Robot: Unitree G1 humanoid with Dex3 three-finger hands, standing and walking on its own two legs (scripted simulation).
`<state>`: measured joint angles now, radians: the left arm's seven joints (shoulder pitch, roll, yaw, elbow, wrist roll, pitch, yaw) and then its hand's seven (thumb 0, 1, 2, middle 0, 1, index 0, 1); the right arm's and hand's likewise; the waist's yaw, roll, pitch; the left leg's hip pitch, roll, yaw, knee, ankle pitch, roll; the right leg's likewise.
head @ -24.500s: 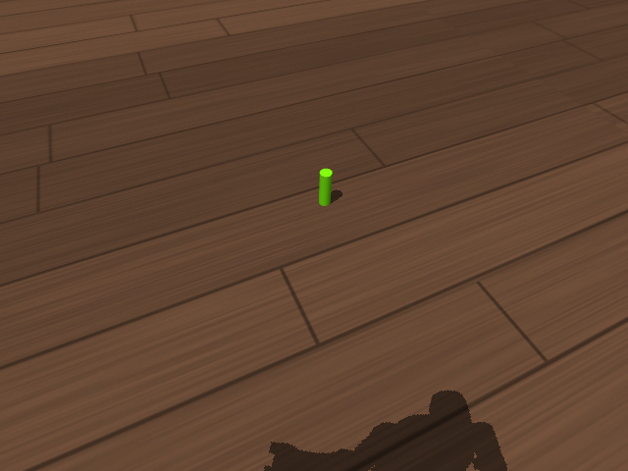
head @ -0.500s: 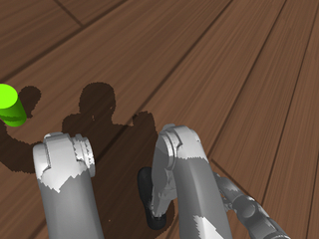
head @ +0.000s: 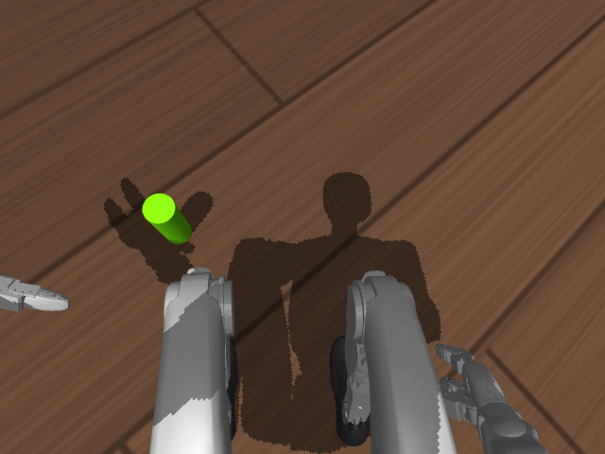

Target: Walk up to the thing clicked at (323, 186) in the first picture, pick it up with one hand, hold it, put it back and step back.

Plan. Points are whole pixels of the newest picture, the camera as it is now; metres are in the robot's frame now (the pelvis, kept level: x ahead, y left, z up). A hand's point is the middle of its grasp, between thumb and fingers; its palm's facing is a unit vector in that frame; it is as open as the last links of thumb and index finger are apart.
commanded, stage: home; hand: left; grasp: from the side
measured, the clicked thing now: (169, 221) +0.44 +0.25 -0.32
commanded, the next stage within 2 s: none
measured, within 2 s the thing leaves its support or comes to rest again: neither
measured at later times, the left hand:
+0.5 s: hand out of the picture +0.26 +0.26 +0.13, palm faces +0.26 -0.89 -0.38, open 17.3 cm
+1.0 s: hand out of the picture +0.23 +0.21 +0.25, palm faces +0.23 -0.93 -0.30, open 17.6 cm
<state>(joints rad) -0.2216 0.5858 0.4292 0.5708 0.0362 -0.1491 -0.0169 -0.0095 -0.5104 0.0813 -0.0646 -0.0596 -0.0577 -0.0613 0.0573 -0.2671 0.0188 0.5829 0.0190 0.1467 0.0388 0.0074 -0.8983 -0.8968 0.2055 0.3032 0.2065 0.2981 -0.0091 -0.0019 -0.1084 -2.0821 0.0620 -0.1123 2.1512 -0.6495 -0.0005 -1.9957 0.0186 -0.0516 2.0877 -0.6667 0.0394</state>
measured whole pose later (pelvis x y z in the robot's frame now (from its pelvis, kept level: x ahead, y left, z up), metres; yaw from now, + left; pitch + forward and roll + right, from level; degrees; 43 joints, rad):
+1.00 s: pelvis +0.09 +0.01 +0.31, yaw +7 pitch +9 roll -3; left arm 0.49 0.21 -0.01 -0.04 -0.01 0.27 0.16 -0.01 -0.57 0.04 -0.06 -0.05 -0.05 -0.05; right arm 0.27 -0.20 0.03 0.47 0.01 -0.09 -0.18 0.01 -0.89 -0.90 0.21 0.30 0.21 0.30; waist -0.02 0.04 -0.12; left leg -0.68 0.05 -0.03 1.00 -0.49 -0.01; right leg -0.61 -0.02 -0.04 0.93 -0.49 0.03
